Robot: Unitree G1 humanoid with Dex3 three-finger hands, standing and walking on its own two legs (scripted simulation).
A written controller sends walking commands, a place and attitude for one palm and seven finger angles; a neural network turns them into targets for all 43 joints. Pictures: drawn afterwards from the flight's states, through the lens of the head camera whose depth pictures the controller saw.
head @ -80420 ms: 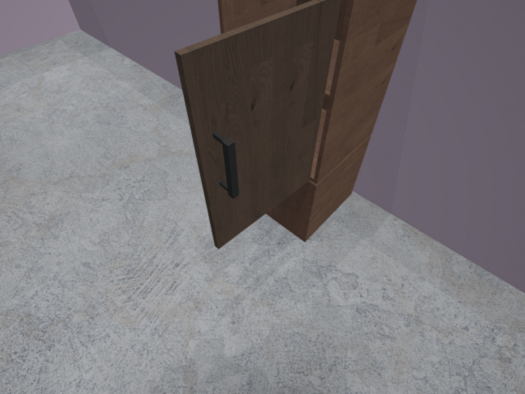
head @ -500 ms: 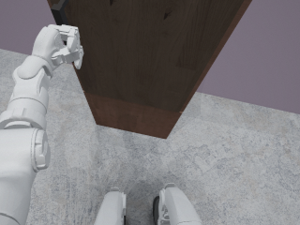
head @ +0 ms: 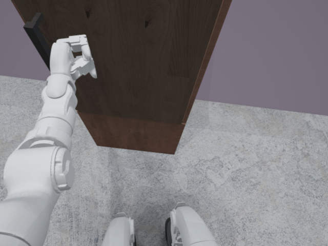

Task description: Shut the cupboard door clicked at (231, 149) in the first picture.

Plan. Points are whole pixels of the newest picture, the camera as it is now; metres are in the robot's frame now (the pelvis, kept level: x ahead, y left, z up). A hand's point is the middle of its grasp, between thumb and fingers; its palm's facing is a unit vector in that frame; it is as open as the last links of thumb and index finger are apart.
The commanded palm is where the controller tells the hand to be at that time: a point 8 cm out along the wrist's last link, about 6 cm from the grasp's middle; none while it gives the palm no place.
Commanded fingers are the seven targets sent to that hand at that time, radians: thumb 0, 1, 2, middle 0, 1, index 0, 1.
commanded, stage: pull the fist back off the door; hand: left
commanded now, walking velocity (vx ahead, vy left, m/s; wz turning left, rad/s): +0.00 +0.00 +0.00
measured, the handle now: (50, 50) +0.59 +0.22 +0.09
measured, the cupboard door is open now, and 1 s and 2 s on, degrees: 0 0 0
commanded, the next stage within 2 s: draw the hand back to the body in 0.54 s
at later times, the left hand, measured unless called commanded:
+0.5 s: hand (79, 93) +0.45 +0.14 +0.09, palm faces -0.05 -1.00 +0.00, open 3.2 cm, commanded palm +0.43 +0.20 +0.09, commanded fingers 0.00 0.90 0.90 -1.30 -1.50 -1.30 -1.50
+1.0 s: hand (43, 101) +0.40 +0.18 +0.14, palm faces +0.01 -1.00 -0.03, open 3.1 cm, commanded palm +0.36 +0.24 +0.15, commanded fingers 0.00 0.90 0.90 -1.30 -1.50 -1.30 -1.50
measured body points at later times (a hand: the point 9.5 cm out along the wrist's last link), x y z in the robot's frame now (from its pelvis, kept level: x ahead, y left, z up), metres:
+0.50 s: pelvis +0.04 +0.00 +0.03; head +0.12 +0.00 +0.48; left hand +0.44 +0.19 +0.09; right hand +0.15 -0.27 -0.07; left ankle +0.04 +0.11 -0.64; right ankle +0.07 -0.11 -0.64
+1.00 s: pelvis +0.04 +0.01 +0.05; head +0.08 +0.00 +0.50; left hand +0.39 +0.24 +0.14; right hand +0.15 -0.24 -0.06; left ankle +0.04 +0.11 -0.64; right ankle +0.07 -0.11 -0.64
